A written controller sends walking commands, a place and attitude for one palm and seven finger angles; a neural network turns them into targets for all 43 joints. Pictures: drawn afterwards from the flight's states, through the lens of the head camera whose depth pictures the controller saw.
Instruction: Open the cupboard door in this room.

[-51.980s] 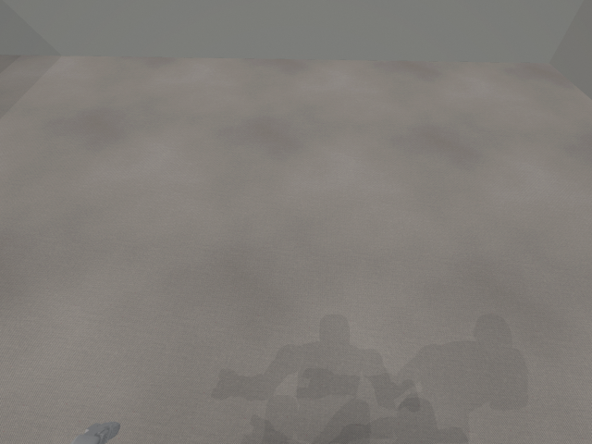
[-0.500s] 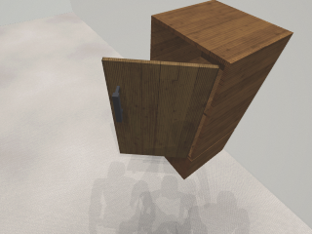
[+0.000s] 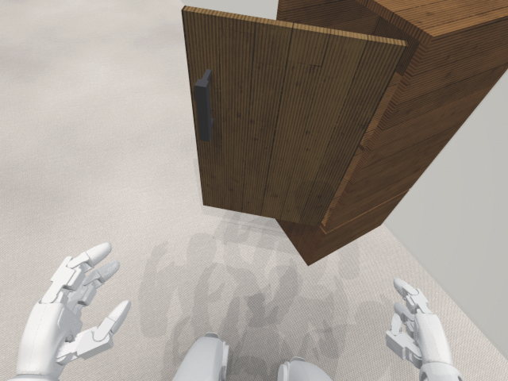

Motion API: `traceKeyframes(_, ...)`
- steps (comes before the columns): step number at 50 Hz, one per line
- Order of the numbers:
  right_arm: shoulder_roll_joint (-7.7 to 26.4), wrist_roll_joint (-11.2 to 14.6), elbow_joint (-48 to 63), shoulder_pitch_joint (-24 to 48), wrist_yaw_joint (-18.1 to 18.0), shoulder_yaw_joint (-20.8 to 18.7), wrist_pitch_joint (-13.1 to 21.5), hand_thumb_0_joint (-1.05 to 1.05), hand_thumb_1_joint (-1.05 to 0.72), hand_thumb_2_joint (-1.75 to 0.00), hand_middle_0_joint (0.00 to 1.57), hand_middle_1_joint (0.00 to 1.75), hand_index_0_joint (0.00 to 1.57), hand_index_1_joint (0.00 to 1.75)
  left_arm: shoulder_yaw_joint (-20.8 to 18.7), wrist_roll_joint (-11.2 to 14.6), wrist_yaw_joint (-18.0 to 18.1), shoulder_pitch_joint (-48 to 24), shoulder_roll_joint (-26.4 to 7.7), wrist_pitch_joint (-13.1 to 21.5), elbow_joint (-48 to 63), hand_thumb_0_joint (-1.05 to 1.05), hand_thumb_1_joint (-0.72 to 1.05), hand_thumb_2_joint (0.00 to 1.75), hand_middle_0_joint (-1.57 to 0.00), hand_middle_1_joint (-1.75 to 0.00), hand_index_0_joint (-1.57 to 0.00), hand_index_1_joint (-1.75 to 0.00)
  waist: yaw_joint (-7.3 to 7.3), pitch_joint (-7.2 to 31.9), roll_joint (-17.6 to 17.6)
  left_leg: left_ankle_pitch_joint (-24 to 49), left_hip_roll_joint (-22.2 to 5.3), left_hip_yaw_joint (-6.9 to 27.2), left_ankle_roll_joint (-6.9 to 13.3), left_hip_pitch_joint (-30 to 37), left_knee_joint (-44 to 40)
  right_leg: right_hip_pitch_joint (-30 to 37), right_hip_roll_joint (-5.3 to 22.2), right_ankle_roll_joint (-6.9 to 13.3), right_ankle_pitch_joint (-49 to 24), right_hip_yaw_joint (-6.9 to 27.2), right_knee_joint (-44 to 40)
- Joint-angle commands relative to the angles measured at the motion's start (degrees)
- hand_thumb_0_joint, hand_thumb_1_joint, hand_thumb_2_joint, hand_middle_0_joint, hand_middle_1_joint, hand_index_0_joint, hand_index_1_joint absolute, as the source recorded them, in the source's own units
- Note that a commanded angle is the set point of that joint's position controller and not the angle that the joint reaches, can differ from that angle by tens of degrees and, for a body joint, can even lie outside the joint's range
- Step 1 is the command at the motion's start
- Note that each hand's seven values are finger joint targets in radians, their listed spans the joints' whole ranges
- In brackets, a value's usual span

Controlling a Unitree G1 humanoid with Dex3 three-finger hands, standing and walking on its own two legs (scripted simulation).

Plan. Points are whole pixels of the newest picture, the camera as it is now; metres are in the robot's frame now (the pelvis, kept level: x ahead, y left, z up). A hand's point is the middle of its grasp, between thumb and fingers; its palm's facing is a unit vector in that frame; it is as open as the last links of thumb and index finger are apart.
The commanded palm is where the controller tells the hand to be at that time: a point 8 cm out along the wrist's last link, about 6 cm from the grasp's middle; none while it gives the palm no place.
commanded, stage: raise the hand with hooked fingers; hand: left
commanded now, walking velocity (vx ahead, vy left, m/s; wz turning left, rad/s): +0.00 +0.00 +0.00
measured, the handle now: (206, 106) +0.60 +0.17 +0.06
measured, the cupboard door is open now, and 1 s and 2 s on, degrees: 50 50 50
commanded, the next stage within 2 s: move the hooked fingers beside the handle in 1.56 s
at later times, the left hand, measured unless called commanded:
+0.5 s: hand (98, 263) +0.26 +0.26 +0.04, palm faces -0.05 -1.00 -0.04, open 12.3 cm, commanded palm +0.24 +0.31 +0.05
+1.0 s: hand (64, 227) +0.29 +0.31 +0.06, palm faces -0.03 -1.00 -0.07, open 13.9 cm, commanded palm +0.27 +0.36 +0.07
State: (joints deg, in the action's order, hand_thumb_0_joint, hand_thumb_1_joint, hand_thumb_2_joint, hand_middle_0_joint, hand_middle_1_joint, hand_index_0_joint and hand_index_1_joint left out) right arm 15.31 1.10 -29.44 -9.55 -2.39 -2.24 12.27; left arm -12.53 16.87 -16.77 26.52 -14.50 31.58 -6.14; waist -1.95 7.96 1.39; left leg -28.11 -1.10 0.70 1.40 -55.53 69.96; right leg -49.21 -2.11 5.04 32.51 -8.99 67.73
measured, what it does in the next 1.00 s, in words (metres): shifts its weight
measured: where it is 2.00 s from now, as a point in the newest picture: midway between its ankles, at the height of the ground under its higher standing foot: outside the picture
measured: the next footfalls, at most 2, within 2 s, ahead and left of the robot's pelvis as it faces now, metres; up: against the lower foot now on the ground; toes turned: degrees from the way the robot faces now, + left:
none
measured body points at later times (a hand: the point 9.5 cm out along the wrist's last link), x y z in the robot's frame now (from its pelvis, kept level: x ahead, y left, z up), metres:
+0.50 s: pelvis +0.02 +0.03 +0.01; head +0.10 +0.05 +0.45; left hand +0.25 +0.31 +0.04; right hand +0.17 -0.23 -0.08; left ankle +0.06 +0.10 -0.64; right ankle +0.01 -0.07 -0.64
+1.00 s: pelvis +0.01 +0.05 +0.02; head +0.09 +0.08 +0.46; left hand +0.29 +0.37 +0.07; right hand +0.17 -0.20 -0.05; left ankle +0.06 +0.10 -0.64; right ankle +0.01 -0.07 -0.64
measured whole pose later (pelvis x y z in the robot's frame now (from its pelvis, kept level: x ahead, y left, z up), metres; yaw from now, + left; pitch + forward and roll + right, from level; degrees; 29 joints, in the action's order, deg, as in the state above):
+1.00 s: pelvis +0.01 +0.05 +0.02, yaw -1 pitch +16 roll -5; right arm 15.8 1.9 -30.8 -15.3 -2.8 2.5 10.2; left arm -22.4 20.2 -28.4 2.7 -23.5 22.3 -19.7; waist 0.4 7.5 -1.0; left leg -26.4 0.2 -1.9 5.2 -54.1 64.4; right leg -47.6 -1.0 0.8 28.8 -6.2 60.6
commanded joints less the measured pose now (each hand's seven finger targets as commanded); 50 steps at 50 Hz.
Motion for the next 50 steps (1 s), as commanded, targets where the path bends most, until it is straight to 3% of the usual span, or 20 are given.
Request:
traceKeyframes(1,6.5,0.27,3.56,-1.25,-1.44,-0.48,3.88,0.0,-0.9,-0.9,0.2,0.3,0.2,0.3,1.12,1.94,-4.1,-16.35,-7.35,6.54,15.73,0.0,0.25,0.62,-0.25,-0.72,-0.25,-0.72,7.5,7.83,-6.2,6.91,-0.16,2.47,1.08,6.1,-4.44,0.23,1.12,-4.42,-4.47,15.15,-15.75)
traceKeyframes(4,7.47,1.36,3.16,-1.41,-2.11,-0.66,3.74,0.0,-0.9,-0.9,0.2,0.3,0.2,0.3,-0.74,1.86,-8.95,-13.88,-9.54,-0.46,5.35,0.0,0.18,0.59,-0.25,-0.76,-0.25,-0.76,6.63,7.71,-1.57,6.44,-0.08,2.13,1.28,2.55,-4.39,1.8,1.86,-5.39,-3.61,16.33,-17.31)
traceKeyframes(6,7.71,2.0,4.29,-0.52,-2.24,-0.75,2.92,0.0,-0.9,-0.9,0.2,0.3,0.2,0.3,-5.56,3.21,-11.02,-10.71,-12.3,-6.89,0.4,0.0,0.13,0.57,-0.25,-0.8,-0.25,-0.8,3.16,10.24,-1.18,8.72,0.44,1.87,1.16,3.29,-6.09,6.56,2.13,-5.29,-5.69,16.29,-17.79)
traceKeyframes(7,7.56,2.21,5.71,-0.35,-2.14,-0.72,2.56,0.0,-0.9,-0.9,0.2,0.3,0.2,0.3,-6.86,4.41,-11.47,-10.1,-12.42,-9.01,3.16,0.0,0.11,0.56,-0.26,-0.81,-0.26,-0.81,1.92,14.23,-1.18,10.9,0.75,1.59,1.2,4.95,-6.91,9.94,2.69,-5.78,-9.53,16.29,-17.6)
traceKeyframes(9,6.64,1.97,6.81,0.14,-2.01,-0.87,1.75,0.0,-0.9,-0.9,0.2,0.3,0.2,0.3,-12.01,6.49,-10.3,-8.2,-13.94,-11.38,6.27,0.0,0.06,0.54,-0.26,-0.84,-0.26,-0.84,-0.27,19.48,-0.12,15.09,0.82,1.77,0.94,6.8,-8.07,15.98,3.6,-7.18,-18.62,16.44,-16.76)
traceKeyframes(11,5.28,1.31,6.9,0.01,-1.68,-0.99,1.48,0.0,-0.9,-0.9,0.2,0.3,0.2,0.3,-16.44,7.56,-7.46,-7.9,-15.55,-10.17,8.82,0.0,0.01,0.52,-0.26,-0.87,-0.26,-0.87,-2.14,21.59,0.09,18.83,0.58,2.35,0.44,7.78,-9.04,18.57,2.76,-6.62,-25.99,14.37,-14.03)
traceKeyframes(13,4.31,0.89,6.05,-0.55,-1.15,-1.36,1.86,0.0,-0.9,-0.9,0.2,0.3,0.2,0.3,-14.57,6.68,-4.7,-6.49,-12.64,-6.75,11.92,0.0,-0.03,0.5,-0.27,-0.9,-0.27,-0.9,-1.67,20.46,-2.12,20.93,0.26,1.89,0.24,10.65,-10.53,15.43,1.97,-5.61,-28.37,11.71,-12.48)
traceKeyframes(15,4.57,0.5,4.68,-0.99,-0.55,-1.57,1.78,0.0,-0.9,-0.9,0.2,0.3,0.2,0.3,-11.64,5.35,-3.13,-8.16,-10.03,-4.03,9.73,0.0,-0.08,0.48,-0.27,-0.93,-0.27,-0.93,0.47,14.97,-1.45,19.6,0.16,2.1,0.19,10.92,-10.93,9.5,1.03,-5.07,-24.45,9.3,-11.76)
traceKeyframes(17,5.74,0.41,3.94,-1.63,-0.34,-1.6,1.76,0.0,-0.9,-0.9,0.2,0.3,0.2,0.3,-8.75,3.67,-3.98,-11.24,-9.58,-2.11,7.06,0.0,-0.13,0.46,-0.27,-0.96,-0.27,-0.96,2.35,11.83,-2.06,17.84,0.09,2.28,0.36,9.96,-9.79,4.81,0.62,-4.7,-20.99,9.0,-10.94)
traceKeyframes(20,7.58,0.84,4.18,-2.86,-0.4,-1.72,2.11,0.0,-0.9,-0.9,0.2,0.3,0.2,0.3,-6.22,3.16,-6.93,-13.09,-9.32,-1.75,3.75,0.0,-0.2,0.43,-0.28,-1.0,-0.28,-1.0,3.64,11.27,-3.78,13.51,0.03,3.02,0.44,10.9,-10.9,0.13,0.15,-3.83,-12.7,7.33,-11.36)
traceKeyframes(21,8.15,1.06,4.54,-3.31,-0.56,-1.81,2.17,0.0,-0.9,-0.9,0.2,0.3,0.2,0.3,-6.42,3.66,-8.16,-14.18,-10.3,-2.11,3.79,0.0,-0.22,0.42,-0.28,-1.02,-0.28,-1.02,3.72,11.64,-3.4,13.88,-0.02,3.21,0.52,11.86,-10.92,0.17,-0.09,-3.67,-12.88,7.5,-11.51)
traceKeyframes(25,8.78,1.38,5.86,-4.03,-0.94,-1.74,2.9,0.0,-0.9,-0.9,0.2,0.3,0.2,0.3,-10.24,5.16,-9.06,-16.42,-14.96,-2.79,10.59,0.0,-0.31,0.38,-0.29,-1.08,-0.29,-1.08,1.94,19.04,-8.09,17.18,-0.38,4.44,-0.21,19.35,-13.84,1.89,-0.13,-3.19,-13.48,6.24,-11.81)
traceKeyframes(26,9.03,1.22,5.73,-4.19,-1.02,-1.69,2.88,0.0,-0.9,-0.9,0.2,0.3,0.2,0.3,-12.29,5.28,-8.41,-17.24,-17.27,-2.92,11.26,0.0,-0.34,0.37,-0.29,-1.1,-0.29,-1.1,1.41,19.08,-8.74,18.48,-0.66,5.11,-0.8,20.52,-14.12,1.41,-0.56,-2.76,-13.77,5.77,-11.18)
traceKeyframes(31,8.85,0.77,5.7,-3.94,-0.61,-1.05,1.98,0.0,-0.9,-0.9,0.2,0.3,0.2,0.3,-12.56,4.63,-4.83,-18.46,-16.07,-2.98,9.43,0.0,-0.45,0.32,-0.3,-1.17,-0.3,-1.17,1.4,14.39,-10.89,15.87,-1.48,8.23,-3.03,22.87,-17.87,-2.27,-0.81,-2.45,-10.54,3.85,-10.7)
traceKeyframes(36,10.1,1.23,6.87,-4.86,-0.73,-0.58,0.38,0.0,-0.9,-0.9,0.2,0.3,0.2,0.3,-9.63,3.56,-7.49,-21.73,-14.63,-7.45,0.15,0.0,-0.5,0.3,-0.3,-1.2,-0.3,-1.2,3.32,10.03,-7.82,8.06,-1.35,8.72,-2.83,19.76,-19.66,-3.16,-0.77,-2.83,-8.34,3.69,-12.19)
traceKeyframes(40,10.7,1.66,7.54,-5.11,-1.32,-0.42,0.3,0.0,-0.9,-0.9,0.2,0.3,0.2,0.3,-11.17,4.07,-10.51,-27.52,-17.68,-9.25,-0.5,0.0,-0.5,0.3,-0.3,-1.2,-0.3,-1.2,3.4,12.61,-6.65,6.27,-0.95,8.34,-2.04,20.47,-19.92,-1.38,-0.67,-2.94,-7.95,4.28,-13.71)
traceKeyframes(42,10.66,1.43,7.41,-5.1,-1.42,-0.27,0.5,0.0,-0.9,-0.9,0.2,0.3,0.2,0.3,-13.36,4.78,-11.18,-30.88,-20.18,-8.21,0.91,0.0,-0.5,0.3,-0.3,-1.2,-0.3,-1.2,2.81,14.86,-8.63,8.96,-0.84,8.38,-2.67,22.79,-19.38,-1.4,-0.8,-2.53,-8.68,4.43,-13.28)
traceKeyframes(46,10.58,0.87,6.33,-5.5,-1.35,0.03,0.97,0.0,-0.9,-0.9,0.2,0.3,0.2,0.3,-16.45,5.22,-10.88,-33.74,-23.41,-5.23,0.47,0.0,-0.5,0.3,-0.3,-1.2,-0.3,-1.2,2.08,14.97,-10.73,11.86,-1.08,9.12,-3.53,24.51,-19.24,-2.29,-0.94,-2.0,-9.24,4.41,-12.36)
traceKeyframes(47,10.51,0.86,6.11,-5.59,-1.19,0.13,0.95,0.0,-0.9,-0.9,0.2,0.3,0.2,0.3,-16.35,5.12,-11.16,-33.71,-23.3,-4.94,-0.43,0.0,-0.5,0.3,-0.3,-1.2,-0.3,-1.2,2.05,15.65,-11.54,12.4,-1.13,8.92,-3.58,25.14,-19.27,-2.39,-0.86,-2.09,-9.13,4.47,-12.51)
traceKeyframes(50,10.85,1.1,5.53,-6.03,-1.18,0.0,0.52,0.0,-0.9,-0.9,0.2,0.3,0.2,0.3,-16.19,5.17,-12.2,-33.61,-22.97,-5.84,-5.25,0.0,-0.5,0.3,-0.3,-1.2,-0.3,-1.2,2.62,14.42,-9.7,11.7,-1.07,8.34,-2.86,23.34,-19.04,-1.98,-0.65,-2.38,-9.32,4.39,-13.08)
